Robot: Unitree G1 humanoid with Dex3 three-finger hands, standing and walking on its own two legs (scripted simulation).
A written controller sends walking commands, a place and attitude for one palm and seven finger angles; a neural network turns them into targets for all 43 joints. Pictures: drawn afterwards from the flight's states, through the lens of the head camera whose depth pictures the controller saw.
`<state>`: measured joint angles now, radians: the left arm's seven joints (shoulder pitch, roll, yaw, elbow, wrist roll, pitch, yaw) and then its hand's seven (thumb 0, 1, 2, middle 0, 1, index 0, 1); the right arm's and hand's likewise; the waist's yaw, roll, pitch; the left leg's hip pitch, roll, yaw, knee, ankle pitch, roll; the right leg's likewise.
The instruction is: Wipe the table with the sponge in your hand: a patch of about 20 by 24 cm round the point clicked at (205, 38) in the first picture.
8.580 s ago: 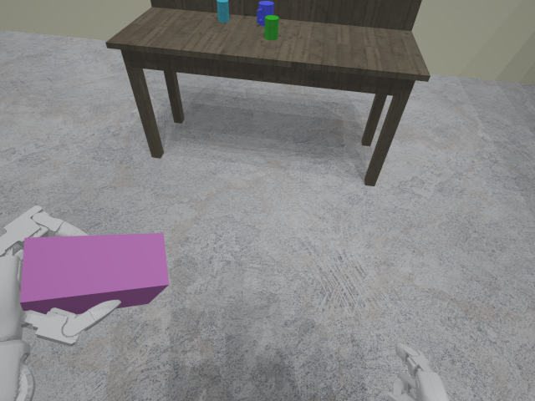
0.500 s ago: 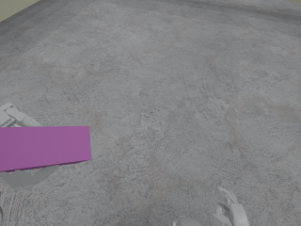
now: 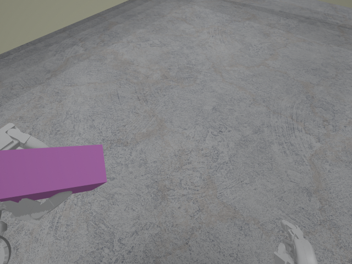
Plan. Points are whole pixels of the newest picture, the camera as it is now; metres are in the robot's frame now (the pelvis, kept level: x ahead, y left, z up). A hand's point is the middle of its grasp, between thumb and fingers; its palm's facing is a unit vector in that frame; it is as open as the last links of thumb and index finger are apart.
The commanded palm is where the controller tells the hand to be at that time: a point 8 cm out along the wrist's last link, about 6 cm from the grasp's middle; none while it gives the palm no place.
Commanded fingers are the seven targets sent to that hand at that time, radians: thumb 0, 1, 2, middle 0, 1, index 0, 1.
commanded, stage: turn to face it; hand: left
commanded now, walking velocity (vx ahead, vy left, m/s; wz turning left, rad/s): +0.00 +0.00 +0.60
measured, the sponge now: (70, 172) +0.23 +0.19 +0.16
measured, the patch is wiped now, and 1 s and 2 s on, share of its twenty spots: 0.00 0.00 0.00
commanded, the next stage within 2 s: none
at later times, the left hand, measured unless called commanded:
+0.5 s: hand out of the picture +0.05 +0.25 +0.17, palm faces +0.61 -0.64 -0.47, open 9.8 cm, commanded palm -0.02 +0.27 +0.18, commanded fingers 0.00 0.10 1.30 -1.20 -1.60 -1.20 -1.60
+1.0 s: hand out of the picture -0.11 +0.23 +0.18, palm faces +0.76 -0.43 -0.48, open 9.8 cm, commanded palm -0.18 +0.24 +0.18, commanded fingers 0.00 0.10 1.30 -1.20 -1.60 -1.20 -1.60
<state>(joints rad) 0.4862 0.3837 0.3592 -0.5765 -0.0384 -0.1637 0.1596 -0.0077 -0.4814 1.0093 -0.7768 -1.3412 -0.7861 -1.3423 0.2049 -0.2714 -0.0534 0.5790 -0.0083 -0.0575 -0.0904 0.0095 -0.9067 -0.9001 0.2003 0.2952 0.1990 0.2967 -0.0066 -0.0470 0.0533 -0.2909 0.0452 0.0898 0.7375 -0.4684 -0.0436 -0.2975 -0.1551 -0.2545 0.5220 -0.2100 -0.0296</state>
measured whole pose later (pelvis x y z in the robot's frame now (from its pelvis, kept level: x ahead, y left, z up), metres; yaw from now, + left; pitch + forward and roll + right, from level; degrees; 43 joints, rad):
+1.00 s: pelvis -0.14 -0.08 -0.01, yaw +37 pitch +0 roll +0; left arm 0.52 0.41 0.38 -0.61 -0.05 -0.19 0.12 -0.01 -0.48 1.01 -0.78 -1.34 -0.78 -1.34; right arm 0.23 -0.13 0.02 0.60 0.02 -0.12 -0.02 0.01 -0.90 -0.90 0.20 0.30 0.20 0.30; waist 0.01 0.02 0.07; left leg -0.28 0.04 -0.09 0.53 -0.24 -0.05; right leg -0.42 -0.03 -0.09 0.87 -0.46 0.10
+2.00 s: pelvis -0.19 -0.25 +0.00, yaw +72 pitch -2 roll +3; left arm 0.48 0.37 0.35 -0.54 -0.03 -0.16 0.14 -0.01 -0.48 1.01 -0.77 -1.34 -0.78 -1.34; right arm 0.18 -0.22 -0.01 0.60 0.00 -0.05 -0.07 0.01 -0.90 -0.90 0.20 0.30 0.20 0.30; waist 0.01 -0.04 0.09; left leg -0.35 0.03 0.10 0.90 -0.49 -0.04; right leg -0.29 -0.14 -0.22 0.52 -0.19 -0.04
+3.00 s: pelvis -0.17 -0.42 +0.00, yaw +107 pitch -1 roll -2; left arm 0.52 0.40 0.38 -0.61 -0.05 -0.19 0.13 -0.01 -0.48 1.02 -0.77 -1.34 -0.78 -1.34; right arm 0.23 -0.14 0.01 0.59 0.02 -0.12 -0.02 0.01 -0.90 -0.90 0.20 0.30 0.20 0.30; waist 0.01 0.03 0.06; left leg -0.29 0.03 -0.08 0.49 -0.19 -0.02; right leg -0.41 -0.03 -0.09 0.89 -0.46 0.10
